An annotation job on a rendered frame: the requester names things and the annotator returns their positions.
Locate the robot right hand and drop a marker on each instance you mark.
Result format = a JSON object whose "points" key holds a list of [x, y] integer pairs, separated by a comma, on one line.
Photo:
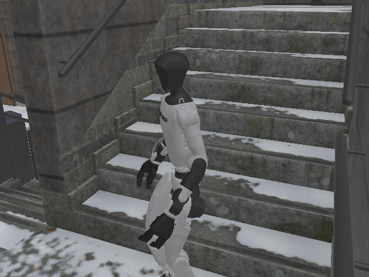
{"points": [[147, 167]]}

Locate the right robot forearm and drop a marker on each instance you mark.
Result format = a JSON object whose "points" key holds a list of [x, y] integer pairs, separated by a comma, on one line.
{"points": [[160, 154]]}

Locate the robot torso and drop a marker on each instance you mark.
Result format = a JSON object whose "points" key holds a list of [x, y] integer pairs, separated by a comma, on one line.
{"points": [[177, 148]]}

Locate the left robot upper arm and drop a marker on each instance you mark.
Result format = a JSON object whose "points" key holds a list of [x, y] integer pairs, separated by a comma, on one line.
{"points": [[188, 120]]}

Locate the left robot forearm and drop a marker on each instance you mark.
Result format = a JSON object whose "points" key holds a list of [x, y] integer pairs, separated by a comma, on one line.
{"points": [[181, 195]]}

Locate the right robot upper arm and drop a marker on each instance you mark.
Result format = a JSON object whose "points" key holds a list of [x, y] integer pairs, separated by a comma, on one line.
{"points": [[163, 96]]}

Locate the left robot shin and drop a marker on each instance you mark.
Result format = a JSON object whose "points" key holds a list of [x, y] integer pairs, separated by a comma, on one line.
{"points": [[181, 268]]}

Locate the robot left hand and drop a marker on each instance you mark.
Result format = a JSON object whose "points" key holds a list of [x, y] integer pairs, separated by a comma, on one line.
{"points": [[162, 227]]}

